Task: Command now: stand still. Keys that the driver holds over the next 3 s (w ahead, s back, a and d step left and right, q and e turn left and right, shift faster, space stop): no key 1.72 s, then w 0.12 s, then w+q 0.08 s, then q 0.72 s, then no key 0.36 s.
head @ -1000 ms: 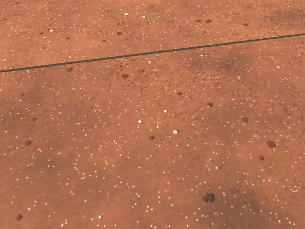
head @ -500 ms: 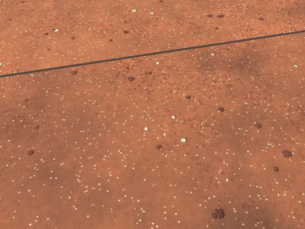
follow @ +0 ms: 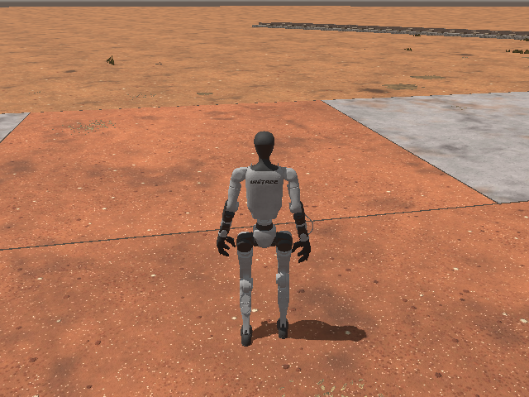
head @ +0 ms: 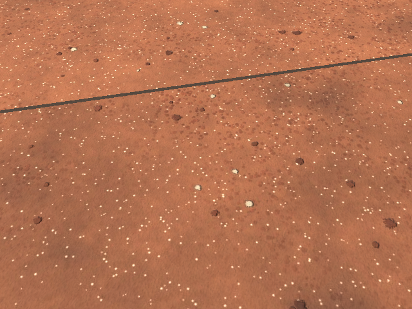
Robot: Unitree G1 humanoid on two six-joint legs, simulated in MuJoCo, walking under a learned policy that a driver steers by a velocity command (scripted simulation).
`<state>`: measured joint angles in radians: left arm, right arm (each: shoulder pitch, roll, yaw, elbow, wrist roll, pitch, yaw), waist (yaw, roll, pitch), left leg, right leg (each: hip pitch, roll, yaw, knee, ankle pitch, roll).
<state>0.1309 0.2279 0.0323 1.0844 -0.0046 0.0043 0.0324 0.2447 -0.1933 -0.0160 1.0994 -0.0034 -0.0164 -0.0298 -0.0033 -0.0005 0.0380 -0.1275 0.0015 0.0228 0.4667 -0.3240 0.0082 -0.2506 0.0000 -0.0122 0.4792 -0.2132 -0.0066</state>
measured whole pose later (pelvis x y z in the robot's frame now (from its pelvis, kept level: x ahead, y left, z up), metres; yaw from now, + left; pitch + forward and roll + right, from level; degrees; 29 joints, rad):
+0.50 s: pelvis +0.00 +0.00 +0.00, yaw +0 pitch -1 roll +0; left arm 0.14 0.21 0.04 1.14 0.00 0.01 0.04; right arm 0.30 -0.18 -0.02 1.10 -0.01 -0.01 -0.04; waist 0.00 0.00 0.04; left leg -0.12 0.00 0.03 0.45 -0.32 0.01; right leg -0.25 0.00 0.00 0.47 -0.21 0.00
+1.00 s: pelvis +0.00 +0.00 +0.00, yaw -1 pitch -1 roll +0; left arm 0.19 0.19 0.03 1.15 -0.01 0.01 0.05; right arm 0.35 -0.16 -0.02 1.09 0.00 -0.02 -0.04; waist 0.00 0.00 0.04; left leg -0.13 -0.01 0.03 0.46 -0.32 0.01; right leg -0.26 -0.01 0.00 0.48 -0.21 0.00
